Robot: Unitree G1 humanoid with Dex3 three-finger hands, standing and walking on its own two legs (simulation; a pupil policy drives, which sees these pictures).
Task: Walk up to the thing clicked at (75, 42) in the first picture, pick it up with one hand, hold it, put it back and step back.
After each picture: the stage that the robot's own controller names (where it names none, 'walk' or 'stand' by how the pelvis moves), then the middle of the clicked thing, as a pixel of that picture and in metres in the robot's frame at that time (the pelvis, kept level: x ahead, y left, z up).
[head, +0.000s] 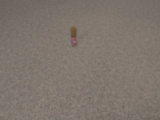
stand; (73, 37) +1.49 +0.09 -0.65
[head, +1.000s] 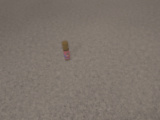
walk; (66, 50) +1.36 +0.28 -0.64
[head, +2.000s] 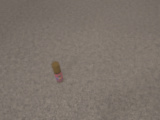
walk; (57, 72) +0.91 +0.31 -0.65
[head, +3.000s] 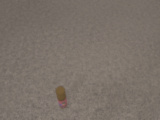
walk; (61, 98) +0.60 +0.19 -0.62
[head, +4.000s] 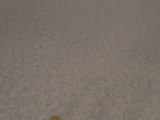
stand; out of the picture +0.40 +0.18 -0.64
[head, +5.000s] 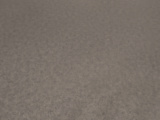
stand; out of the picture +0.37 +0.17 -0.65
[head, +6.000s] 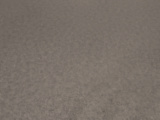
stand; out of the picture +0.39 +0.17 -0.66
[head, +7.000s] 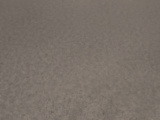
stand; out of the picture +0.39 +0.17 -0.66
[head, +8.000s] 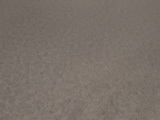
stand; out of the picture +0.37 +0.18 -0.66
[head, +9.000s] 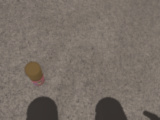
go down; (36, 75) +0.43 +0.20 -0.38
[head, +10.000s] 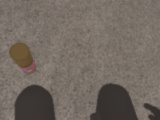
go down; (25, 61) +0.44 +0.23 -0.27
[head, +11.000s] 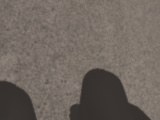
close in; out of the picture +0.42 +0.28 -0.16
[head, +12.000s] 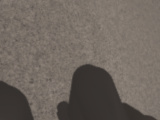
close; out of the picture +0.42 +0.29 -0.15
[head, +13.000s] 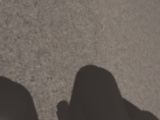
lift; out of the picture +0.38 +0.28 -0.16
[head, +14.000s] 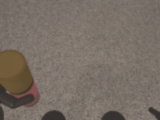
lift; (21, 84) +0.32 +0.19 +0.05
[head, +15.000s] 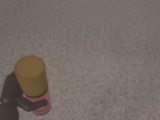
hold; (36, 91) +0.30 +0.15 +0.07
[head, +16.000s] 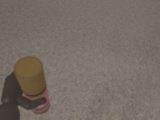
hold; (35, 90) +0.32 +0.16 +0.05
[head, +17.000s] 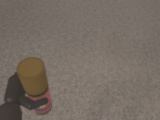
crouch; (38, 90) +0.32 +0.15 +0.04
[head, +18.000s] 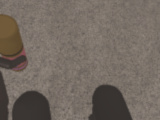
crouch; (12, 49) +0.45 +0.20 -0.05
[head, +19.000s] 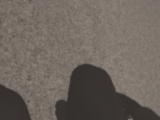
lower; out of the picture +0.42 +0.30 -0.16
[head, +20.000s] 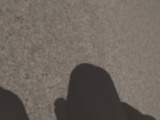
lower; out of the picture +0.43 +0.30 -0.16
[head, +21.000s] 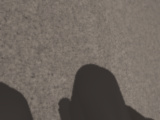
lower; out of the picture +0.42 +0.30 -0.16
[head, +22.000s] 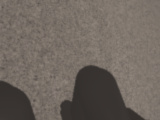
lower; out of the picture +0.42 +0.28 -0.15
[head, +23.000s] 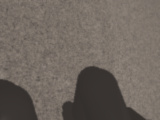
loosen; out of the picture +0.41 +0.25 -0.15
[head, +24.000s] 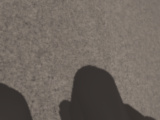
withdraw; out of the picture +0.41 +0.28 -0.16
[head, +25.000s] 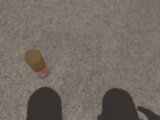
walk; (38, 66) +0.46 +0.22 -0.31
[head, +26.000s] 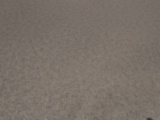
stand; out of the picture +0.38 +0.17 -0.59
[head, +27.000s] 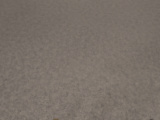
stand; out of the picture +0.39 +0.17 -0.60
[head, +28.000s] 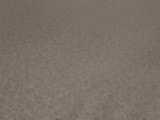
stand; out of the picture +0.39 +0.17 -0.63
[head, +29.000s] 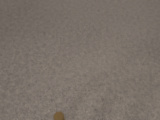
walk; out of the picture +0.42 +0.17 -0.65
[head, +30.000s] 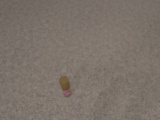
walk; (65, 87) +0.61 +0.16 -0.63
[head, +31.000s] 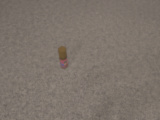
walk; (63, 58) +0.90 +0.15 -0.62
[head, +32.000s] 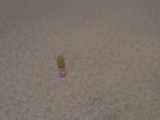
stand; (61, 67) +0.99 +0.20 -0.64
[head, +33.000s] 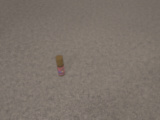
stand; (60, 66) +1.01 +0.21 -0.66
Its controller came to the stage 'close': yes
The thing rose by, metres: 0.69
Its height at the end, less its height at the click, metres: +0.00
